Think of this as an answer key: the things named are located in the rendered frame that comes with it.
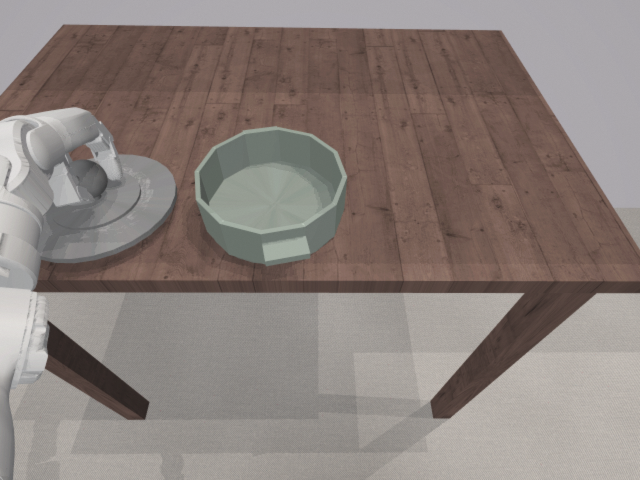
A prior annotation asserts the robot left forearm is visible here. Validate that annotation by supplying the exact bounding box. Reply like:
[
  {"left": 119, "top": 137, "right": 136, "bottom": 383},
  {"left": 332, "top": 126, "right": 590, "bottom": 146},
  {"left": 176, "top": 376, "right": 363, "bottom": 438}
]
[{"left": 0, "top": 115, "right": 65, "bottom": 292}]

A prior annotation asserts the table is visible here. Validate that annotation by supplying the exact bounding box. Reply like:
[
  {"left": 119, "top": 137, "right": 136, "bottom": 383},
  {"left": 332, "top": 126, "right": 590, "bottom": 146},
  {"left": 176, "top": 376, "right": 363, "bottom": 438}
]
[{"left": 0, "top": 24, "right": 640, "bottom": 420}]

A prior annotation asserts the robot left hand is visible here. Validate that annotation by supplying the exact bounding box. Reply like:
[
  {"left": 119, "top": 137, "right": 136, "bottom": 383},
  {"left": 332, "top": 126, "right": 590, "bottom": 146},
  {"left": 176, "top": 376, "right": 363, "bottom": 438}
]
[{"left": 26, "top": 107, "right": 123, "bottom": 207}]

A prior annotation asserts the lid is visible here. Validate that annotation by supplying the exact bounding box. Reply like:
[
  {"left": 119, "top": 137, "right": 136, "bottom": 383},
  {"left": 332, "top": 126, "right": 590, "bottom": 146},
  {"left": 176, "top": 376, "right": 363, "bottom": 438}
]
[{"left": 37, "top": 154, "right": 177, "bottom": 263}]

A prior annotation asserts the robot left upper arm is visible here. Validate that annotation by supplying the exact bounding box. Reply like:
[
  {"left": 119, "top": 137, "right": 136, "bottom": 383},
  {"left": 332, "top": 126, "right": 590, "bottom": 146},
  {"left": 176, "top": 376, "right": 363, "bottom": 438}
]
[{"left": 0, "top": 287, "right": 50, "bottom": 480}]

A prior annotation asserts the knob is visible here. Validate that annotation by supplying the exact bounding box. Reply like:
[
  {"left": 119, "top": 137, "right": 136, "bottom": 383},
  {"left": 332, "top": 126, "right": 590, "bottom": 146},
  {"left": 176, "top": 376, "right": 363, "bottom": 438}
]
[{"left": 69, "top": 159, "right": 108, "bottom": 198}]

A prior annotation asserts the pot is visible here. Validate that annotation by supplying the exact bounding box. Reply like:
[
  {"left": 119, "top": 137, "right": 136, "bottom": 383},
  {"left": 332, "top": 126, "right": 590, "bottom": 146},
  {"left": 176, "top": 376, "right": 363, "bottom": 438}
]
[{"left": 195, "top": 126, "right": 347, "bottom": 266}]

